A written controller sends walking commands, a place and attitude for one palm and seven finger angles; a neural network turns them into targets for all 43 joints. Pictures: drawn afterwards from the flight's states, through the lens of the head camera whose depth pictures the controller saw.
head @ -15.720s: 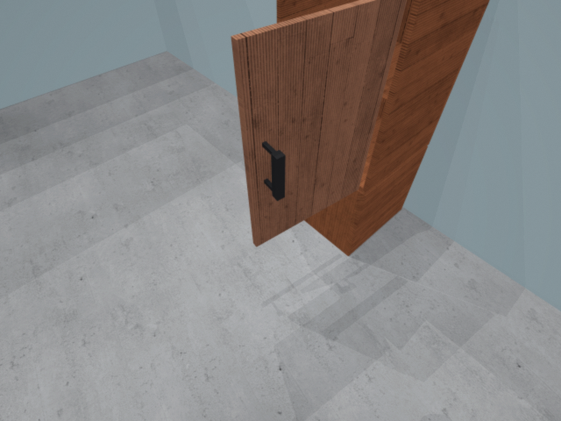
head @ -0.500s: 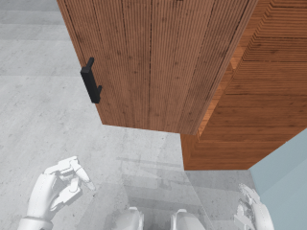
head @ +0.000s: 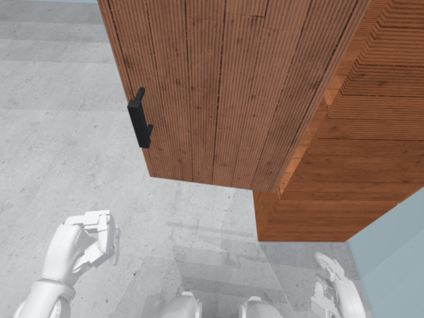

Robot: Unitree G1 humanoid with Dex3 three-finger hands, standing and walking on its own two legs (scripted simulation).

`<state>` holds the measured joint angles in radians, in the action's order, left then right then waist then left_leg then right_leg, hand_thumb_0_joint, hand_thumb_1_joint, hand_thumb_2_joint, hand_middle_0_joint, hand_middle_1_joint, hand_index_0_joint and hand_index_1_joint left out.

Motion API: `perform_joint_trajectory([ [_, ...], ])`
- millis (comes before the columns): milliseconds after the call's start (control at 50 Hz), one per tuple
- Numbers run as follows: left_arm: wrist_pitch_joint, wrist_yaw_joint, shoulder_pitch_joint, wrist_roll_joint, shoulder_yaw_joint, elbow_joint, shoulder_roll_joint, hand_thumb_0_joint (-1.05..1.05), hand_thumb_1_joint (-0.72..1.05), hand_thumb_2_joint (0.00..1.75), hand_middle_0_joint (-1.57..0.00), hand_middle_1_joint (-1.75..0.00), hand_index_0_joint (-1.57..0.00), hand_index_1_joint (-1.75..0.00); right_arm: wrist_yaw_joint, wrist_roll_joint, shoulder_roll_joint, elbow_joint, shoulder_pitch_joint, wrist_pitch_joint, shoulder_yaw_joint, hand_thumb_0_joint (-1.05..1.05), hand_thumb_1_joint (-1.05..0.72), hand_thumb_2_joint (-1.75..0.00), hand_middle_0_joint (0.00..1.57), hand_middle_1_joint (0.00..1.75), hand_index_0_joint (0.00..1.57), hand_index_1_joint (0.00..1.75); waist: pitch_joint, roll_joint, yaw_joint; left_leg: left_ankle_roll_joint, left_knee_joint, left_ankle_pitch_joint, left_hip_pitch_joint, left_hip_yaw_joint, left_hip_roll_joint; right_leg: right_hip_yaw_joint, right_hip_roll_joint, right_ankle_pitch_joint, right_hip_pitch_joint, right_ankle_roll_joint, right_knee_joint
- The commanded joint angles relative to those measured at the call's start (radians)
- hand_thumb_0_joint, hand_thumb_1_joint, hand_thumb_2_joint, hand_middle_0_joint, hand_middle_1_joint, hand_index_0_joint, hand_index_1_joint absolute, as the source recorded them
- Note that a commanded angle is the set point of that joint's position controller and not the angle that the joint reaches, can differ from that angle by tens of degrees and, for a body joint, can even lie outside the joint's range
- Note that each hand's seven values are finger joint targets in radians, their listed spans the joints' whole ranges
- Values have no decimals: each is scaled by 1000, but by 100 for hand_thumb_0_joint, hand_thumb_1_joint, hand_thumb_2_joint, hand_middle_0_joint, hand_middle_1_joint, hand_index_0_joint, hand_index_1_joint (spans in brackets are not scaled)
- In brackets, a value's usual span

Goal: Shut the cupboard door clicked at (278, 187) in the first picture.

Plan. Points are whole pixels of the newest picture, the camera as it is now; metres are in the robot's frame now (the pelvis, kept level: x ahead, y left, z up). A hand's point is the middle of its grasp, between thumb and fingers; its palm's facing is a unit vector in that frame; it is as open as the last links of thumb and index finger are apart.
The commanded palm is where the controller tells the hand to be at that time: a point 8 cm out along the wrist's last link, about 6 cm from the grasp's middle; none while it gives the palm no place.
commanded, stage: raise the hand and make a fist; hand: left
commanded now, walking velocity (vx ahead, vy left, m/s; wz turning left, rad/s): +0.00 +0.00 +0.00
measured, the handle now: (143, 118) +0.51 +0.20 +0.05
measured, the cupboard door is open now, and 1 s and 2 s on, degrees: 82 82 82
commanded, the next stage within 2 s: bring the fist close to the handle in 0.34 s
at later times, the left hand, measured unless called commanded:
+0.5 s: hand (114, 248) +0.22 +0.18 +0.05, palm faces -0.07 -1.00 -0.03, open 3.1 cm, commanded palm +0.22 +0.24 +0.05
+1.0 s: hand (133, 196) +0.32 +0.17 +0.05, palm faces -0.07 -1.00 -0.03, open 3.1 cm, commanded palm +0.30 +0.22 +0.05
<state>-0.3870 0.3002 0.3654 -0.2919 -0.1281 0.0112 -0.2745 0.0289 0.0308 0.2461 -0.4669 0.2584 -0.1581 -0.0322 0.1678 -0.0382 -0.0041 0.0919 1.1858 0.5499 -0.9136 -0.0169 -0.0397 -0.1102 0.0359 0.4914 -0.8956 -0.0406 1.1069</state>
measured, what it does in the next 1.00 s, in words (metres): stands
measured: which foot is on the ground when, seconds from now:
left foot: down 0.00-1.00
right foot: down 0.00-1.00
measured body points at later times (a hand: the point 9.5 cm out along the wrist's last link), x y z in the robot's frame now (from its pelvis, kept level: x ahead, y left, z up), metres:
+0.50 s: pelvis +0.00 +0.00 +0.00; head +0.06 +0.01 +0.45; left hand +0.22 +0.23 +0.05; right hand +0.19 -0.24 -0.07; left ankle +0.01 +0.06 -0.65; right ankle +0.03 -0.10 -0.65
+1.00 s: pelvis +0.00 -0.01 +0.01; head +0.08 +0.00 +0.45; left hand +0.31 +0.23 +0.05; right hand +0.15 -0.26 -0.08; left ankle +0.01 +0.06 -0.65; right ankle +0.03 -0.10 -0.65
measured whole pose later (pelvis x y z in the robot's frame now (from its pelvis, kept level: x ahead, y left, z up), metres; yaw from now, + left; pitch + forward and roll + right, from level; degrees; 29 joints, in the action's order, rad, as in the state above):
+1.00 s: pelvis +0.00 -0.01 +0.01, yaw +0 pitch +18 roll -2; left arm -0.37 0.27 -0.02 -0.26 -0.16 -0.33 -0.28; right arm 0.03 0.04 0.27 -0.55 0.27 -0.11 -0.02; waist 0.17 -0.03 0.03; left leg 0.08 1.14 0.53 -0.91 -0.03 -0.04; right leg -0.09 0.04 0.48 -0.91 -0.05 1.08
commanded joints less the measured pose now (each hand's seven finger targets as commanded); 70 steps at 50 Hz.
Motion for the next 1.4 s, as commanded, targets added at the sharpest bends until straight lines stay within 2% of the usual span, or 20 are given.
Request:
perform_joint_trajectory([
  [0, -56, 7, -20, -26, -73, 183, -100, 0, 90, 90, -130, -150, -130, -150, 12, 12, 147, 152, -34, -62, 73, 0, -90, -90, 20, 30, 20, 30, 192, -16, 0, -108, -250, -270, 159, 141, 47, 56, 1, -163, 145, -8, -124],
  [200, -86, 3, -36, -26, -76, 198, -103, 0, 90, 90, -130, -150, -130, -150, 8, 11, 146, 142, -34, -66, 79, 0, -90, -90, 20, 30, 20, 30, 218, -18, 2, -108, -230, -306, 156, 131, 45, 62, -2, -186, 148, -8, -111],
  [420, -73, -3, -32, -23, -73, 197, -105, 0, 90, 90, -130, -150, -130, -150, 10, 15, 142, 146, -44, -59, 75, 0, -90, -90, 20, 30, 20, 30, 193, -20, 8, -95, -235, -240, 130, 126, 40, 68, -4, -146, 147, -5, -131],
  [460, -77, -8, -129, -20, -90, 169, -134, 0, 90, 90, -130, -150, -130, -150, 18, 10, 150, 126, -38, -56, 70, 0, -90, -90, 20, 30, 20, 30, 170, -16, 26, -89, -214, -215, 99, 127, 40, 75, 1, -132, 121, -7, -124],
  [520, -89, -7, -234, -15, -53, 151, -102, 0, 90, 90, -130, -150, -130, -150, 20, 14, 153, 111, -41, -61, 69, 0, -90, -90, 20, 30, 20, 30, 180, -34, 42, -92, -223, -169, 122, 141, 45, 69, -4, -96, 78, -2, -120],
  [640, -42, 2, -347, -6, -55, 68, -119, 0, 90, 90, -130, -150, -130, -150, 23, 19, 156, 92, -30, -55, 66, 0, -90, -90, 20, 30, 20, 30, 251, -48, 34, -86, -227, -239, 149, 129, 40, 78, -12, -150, 133, -1, -133],
  [660, -30, -1, -359, -9, -94, 36, -156, 0, 90, 90, -130, -150, -130, -150, 24, 18, 162, 86, -20, -49, 67, 0, -90, -90, 20, 30, 20, 30, 252, -27, 26, -88, -226, -264, 144, 129, 41, 80, -8, -171, 153, -5, -134],
  [700, -17, -4, -361, -10, -94, 9, -141, 0, 90, 90, -130, -150, -130, -150, 20, 20, 154, 91, -22, -41, 67, 0, -90, -90, 20, 30, 20, 30, 278, 2, 20, -80, -223, -291, 136, 110, 37, 89, -14, -205, 197, 3, -141],
  [760, -17, -16, -390, -12, -126, -32, -165, 0, 90, 90, -130, -150, -130, -150, 16, 17, 155, 84, -19, -29, 66, 0, -90, -90, 20, 30, 20, 30, 272, -17, 6, -83, -229, -323, 131, 103, 35, 91, -14, -237, 222, -3, -141],
  [840, -30, -26, -473, 2, -90, -92, -132, 0, 90, 90, -130, -150, -130, -150, 9, 20, 154, 73, -17, -18, 67, 0, -90, -90, 20, 30, 20, 30, 237, 7, 34, -76, -229, -302, 117, 93, 38, 95, -20, -229, 200, 4, -153],
  [860, -36, -31, -499, 5, -114, -104, -159, 0, 90, 90, -130, -150, -130, -150, 11, 17, 160, 67, -8, -14, 70, 0, -90, -90, 20, 30, 20, 30, 240, 12, 32, -75, -226, -308, 116, 94, 41, 97, -18, -234, 204, 1, -150],
  [900, -47, -30, -528, 7, -101, -125, -140, 0, 90, 90, -130, -150, -130, -150, 9, 18, 158, 59, -5, -11, 75, 0, -90, -90, 20, 30, 20, 30, 269, 24, 38, -73, -221, -313, 127, 88, 40, 103, -22, -246, 208, 7, -152],
  [960, -64, -30, -615, 13, -120, -155, -179, 0, 90, 90, -130, -150, -130, -150, 10, 17, 166, 43, -1, -3, 75, 0, -90, -90, 20, 30, 20, 30, 275, 0, 39, -73, -223, -306, 132, 89, 41, 107, -23, -234, 203, 3, -151],
  [1040, -74, -34, -677, 17, -78, -167, -142, 0, 90, 90, -130, -150, -130, -150, 5, 20, 163, 31, 3, 1, 79, 0, -90, -90, 20, 30, 20, 30, 312, -45, 44, -84, -235, -364, 211, 101, 47, 94, -24, -256, 173, 3, -147],
  [1060, -71, -42, -688, 20, -110, -197, -177, 0, 90, 90, -130, -150, -130, -150, 7, 18, 170, 19, 13, 7, 81, 0, -90, -90, 20, 30, 20, 30, 307, -26, 45, -85, -232, -383, 212, 105, 51, 92, -21, -270, 173, 1, -146],
  [1080, -69, -43, -706, 25, -93, -218, -154, 0, 90, 90, -130, -150, -130, -150, 5, 18, 166, 17, 13, 12, 79, 0, -90, -90, 20, 30, 20, 30, 315, -16, 50, -82, -231, -388, 210, 100, 49, 94, -23, -281, 179, 5, -146],
  [1120, -66, -49, -758, 29, -117, -283, -179, 0, 90, 90, -130, -150, -130, -150, 6, 18, 169, 7, 16, 23, 78, 0, -90, -90, 20, 30, 20, 30, 292, 25, 53, -78, -231, -347, 163, 95, 47, 100, -25, -263, 186, 7, -149],
  [1220, -78, -55, -885, 43, -123, -370, -192, 0, 90, 90, -130, -150, -130, -150, 4, 17, 171, -2, 25, 43, 75, 0, -90, -90, 20, 30, 20, 30, 305, -5, 54, -78, -236, -315, 179, 94, 47, 105, -25, -234, 170, 4, -155],
  [1300, -91, -55, -1036, 56, -89, -432, -172, 0, 90, 90, -130, -150, -130, -150, 2, 16, 174, -26, 46, 54, 76, 0, -90, -90, 20, 30, 20, 30, 335, -25, 82, -84, -229, -349, 237, 111, 55, 96, -23, -244, 122, 5, -146],
  [1380, -96, -60, -1061, 67, -115, -509, -196, 0, 90, 90, -130, -150, -130, -150, -6, 13, 180, -35, 69, 72, 78, 0, -90, -90, 20, 30, 20, 30, 364, -28, 71, -89, -227, -405, 249, 112, 55, 95, -23, -280, 134, 3, -141],
])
